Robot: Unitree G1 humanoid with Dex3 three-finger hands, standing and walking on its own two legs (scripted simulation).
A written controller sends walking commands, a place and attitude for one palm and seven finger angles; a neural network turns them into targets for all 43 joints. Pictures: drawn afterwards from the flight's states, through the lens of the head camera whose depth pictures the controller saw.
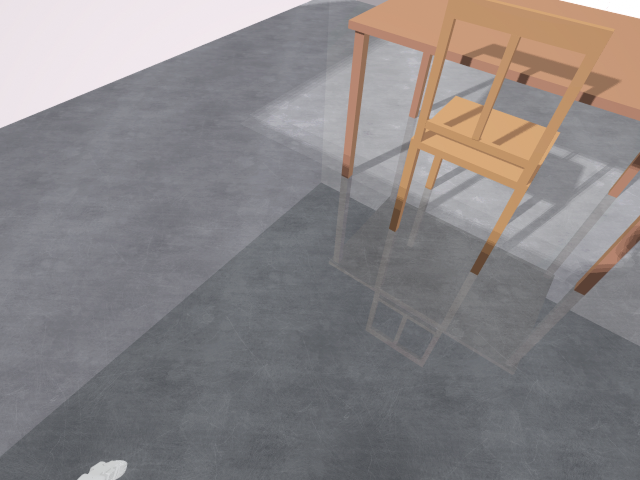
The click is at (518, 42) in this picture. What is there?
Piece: chair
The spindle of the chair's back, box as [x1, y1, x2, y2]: [472, 34, 520, 140]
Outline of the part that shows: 511,34 473,133 472,138 478,140 481,135 520,37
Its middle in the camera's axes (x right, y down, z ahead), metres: +0.50 -0.42 +1.10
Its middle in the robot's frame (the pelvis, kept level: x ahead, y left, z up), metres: +1.13 -0.44 -0.06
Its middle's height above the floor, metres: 0.71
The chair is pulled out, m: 0.00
